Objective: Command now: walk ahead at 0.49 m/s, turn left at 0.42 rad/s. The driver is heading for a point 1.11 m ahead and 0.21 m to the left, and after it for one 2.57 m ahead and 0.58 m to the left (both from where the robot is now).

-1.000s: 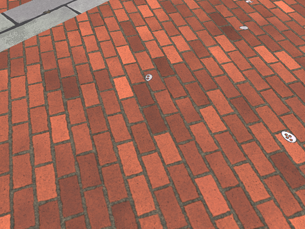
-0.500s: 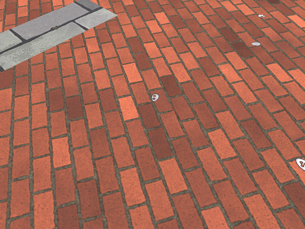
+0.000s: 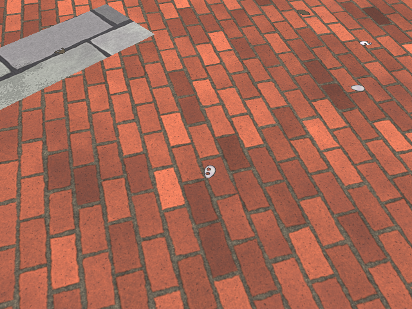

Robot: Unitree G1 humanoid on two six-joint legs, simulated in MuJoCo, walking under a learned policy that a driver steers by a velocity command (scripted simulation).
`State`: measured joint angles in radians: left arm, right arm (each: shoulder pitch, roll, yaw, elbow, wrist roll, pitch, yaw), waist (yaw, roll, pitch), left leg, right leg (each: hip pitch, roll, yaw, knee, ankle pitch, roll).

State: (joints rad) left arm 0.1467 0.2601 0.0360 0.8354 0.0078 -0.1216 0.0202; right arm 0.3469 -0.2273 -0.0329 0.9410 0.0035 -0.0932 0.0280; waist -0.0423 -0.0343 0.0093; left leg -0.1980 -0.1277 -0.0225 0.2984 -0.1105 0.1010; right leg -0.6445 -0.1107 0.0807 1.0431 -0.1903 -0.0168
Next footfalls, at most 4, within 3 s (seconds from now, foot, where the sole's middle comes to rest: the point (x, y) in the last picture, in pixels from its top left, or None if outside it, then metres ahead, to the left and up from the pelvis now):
0.24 right None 0.31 -0.15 -0.78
0.78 left None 0.49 0.20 -0.78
1.36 right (172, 214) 0.86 0.11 -0.78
1.86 left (118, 165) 1.11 0.34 -0.78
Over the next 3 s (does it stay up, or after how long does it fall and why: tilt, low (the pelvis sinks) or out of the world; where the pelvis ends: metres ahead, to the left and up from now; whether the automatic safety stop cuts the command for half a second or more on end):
stays up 1.54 0.28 -0.02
